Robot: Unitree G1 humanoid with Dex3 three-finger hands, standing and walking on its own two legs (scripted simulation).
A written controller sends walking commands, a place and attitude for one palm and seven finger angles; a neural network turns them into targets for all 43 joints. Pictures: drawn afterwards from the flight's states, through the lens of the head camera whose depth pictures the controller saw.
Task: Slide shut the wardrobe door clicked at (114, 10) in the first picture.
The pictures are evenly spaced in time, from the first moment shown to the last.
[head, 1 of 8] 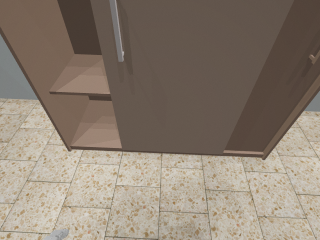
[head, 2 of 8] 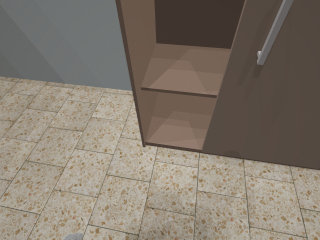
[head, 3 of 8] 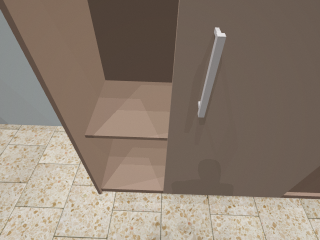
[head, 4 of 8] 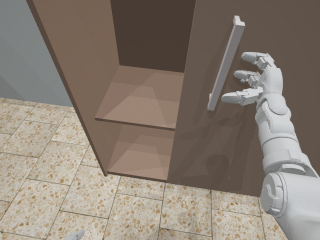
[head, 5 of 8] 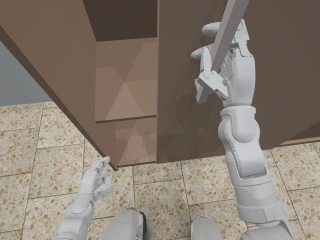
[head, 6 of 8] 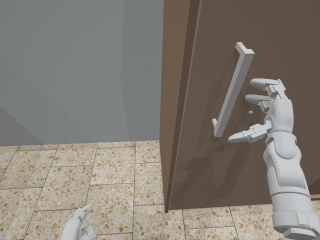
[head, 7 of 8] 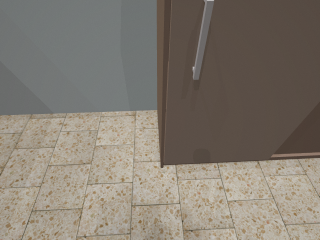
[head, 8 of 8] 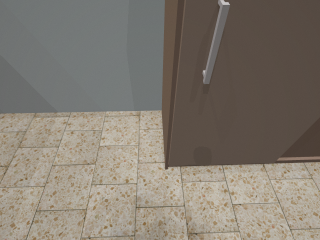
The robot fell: no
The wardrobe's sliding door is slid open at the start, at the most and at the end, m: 0.39 0.39 0.00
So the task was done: yes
